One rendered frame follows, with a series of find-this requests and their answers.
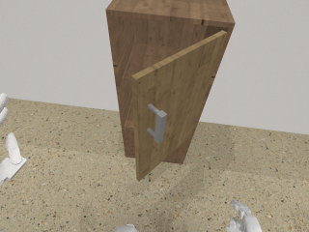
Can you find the left robot hand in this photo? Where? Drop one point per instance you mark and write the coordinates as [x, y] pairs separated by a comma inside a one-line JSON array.
[[9, 166]]

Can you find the handle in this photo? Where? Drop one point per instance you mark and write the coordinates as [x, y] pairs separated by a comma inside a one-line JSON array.
[[160, 123]]

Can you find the cupboard door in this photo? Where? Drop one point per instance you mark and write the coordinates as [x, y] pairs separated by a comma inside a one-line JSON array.
[[177, 85]]

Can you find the right robot hand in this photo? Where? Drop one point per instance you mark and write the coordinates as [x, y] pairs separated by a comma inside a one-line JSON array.
[[248, 224]]

